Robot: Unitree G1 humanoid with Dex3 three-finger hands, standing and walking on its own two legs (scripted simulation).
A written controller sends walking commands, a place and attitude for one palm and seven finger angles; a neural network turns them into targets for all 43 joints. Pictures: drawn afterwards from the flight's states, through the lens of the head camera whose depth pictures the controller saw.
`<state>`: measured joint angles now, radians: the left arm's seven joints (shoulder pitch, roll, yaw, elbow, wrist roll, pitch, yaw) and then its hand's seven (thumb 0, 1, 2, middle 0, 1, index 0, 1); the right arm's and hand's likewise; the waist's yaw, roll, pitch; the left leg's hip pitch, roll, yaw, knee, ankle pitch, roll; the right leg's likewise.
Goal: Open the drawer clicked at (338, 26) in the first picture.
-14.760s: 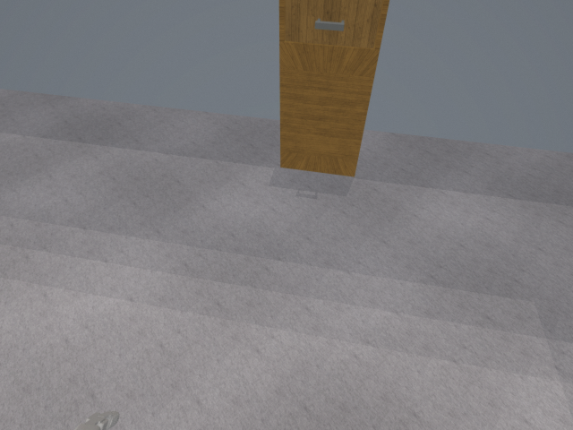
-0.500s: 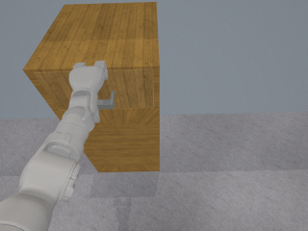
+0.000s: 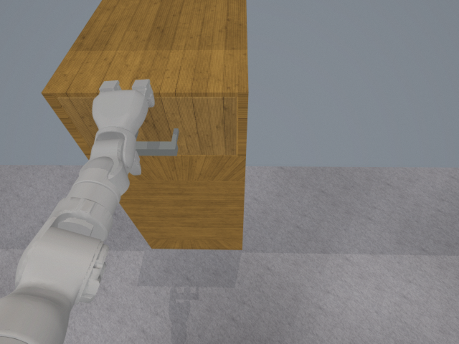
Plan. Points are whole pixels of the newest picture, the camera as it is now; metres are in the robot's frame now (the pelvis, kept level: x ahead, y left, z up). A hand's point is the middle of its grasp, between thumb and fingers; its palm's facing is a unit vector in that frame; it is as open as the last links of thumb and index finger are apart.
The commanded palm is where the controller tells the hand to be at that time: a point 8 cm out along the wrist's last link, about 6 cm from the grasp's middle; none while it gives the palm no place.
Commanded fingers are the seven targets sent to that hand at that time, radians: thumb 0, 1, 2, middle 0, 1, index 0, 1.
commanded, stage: move the hooked fingers above the handle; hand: left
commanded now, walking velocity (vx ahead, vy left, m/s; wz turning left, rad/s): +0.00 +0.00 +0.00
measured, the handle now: (153, 140) +0.53 +0.16 +0.01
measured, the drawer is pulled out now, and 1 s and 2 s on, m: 0.00 0.00 0.00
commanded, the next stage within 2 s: none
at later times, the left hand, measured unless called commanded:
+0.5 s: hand (109, 138) +0.48 +0.22 +0.08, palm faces +0.01 +0.05 -1.00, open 13.8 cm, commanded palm +0.45 +0.17 +0.13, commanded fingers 0.00 -0.50 0.30 -0.30 -1.20 -0.30 -1.20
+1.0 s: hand (147, 133) +0.49 +0.15 +0.08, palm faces +0.04 +0.01 -1.00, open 13.4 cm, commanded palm +0.46 +0.18 +0.13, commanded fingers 0.00 -0.50 0.30 -0.30 -1.20 -0.30 -1.20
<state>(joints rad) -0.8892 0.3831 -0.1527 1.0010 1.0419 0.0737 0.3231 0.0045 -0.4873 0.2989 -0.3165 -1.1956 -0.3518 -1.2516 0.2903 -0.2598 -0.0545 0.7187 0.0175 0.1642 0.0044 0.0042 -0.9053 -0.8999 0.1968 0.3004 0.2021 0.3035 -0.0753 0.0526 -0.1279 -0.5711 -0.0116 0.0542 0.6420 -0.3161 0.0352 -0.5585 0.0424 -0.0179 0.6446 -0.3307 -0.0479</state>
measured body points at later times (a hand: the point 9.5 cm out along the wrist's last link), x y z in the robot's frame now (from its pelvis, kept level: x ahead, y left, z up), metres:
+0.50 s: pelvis +0.00 +0.00 +0.00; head +0.07 -0.02 +0.44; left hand +0.47 +0.21 +0.14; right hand +0.06 -0.26 -0.14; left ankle -0.01 +0.10 -0.72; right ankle -0.02 -0.09 -0.72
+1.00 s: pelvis +0.00 +0.00 +0.01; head +0.07 -0.03 +0.45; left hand +0.48 +0.15 +0.14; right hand +0.07 -0.25 -0.15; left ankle -0.01 +0.10 -0.72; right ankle -0.02 -0.09 -0.72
